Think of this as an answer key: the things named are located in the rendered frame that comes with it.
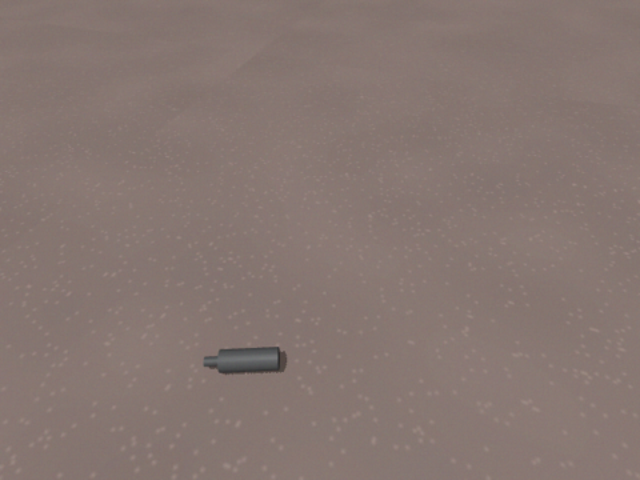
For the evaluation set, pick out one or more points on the bottle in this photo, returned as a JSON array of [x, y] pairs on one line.
[[245, 360]]

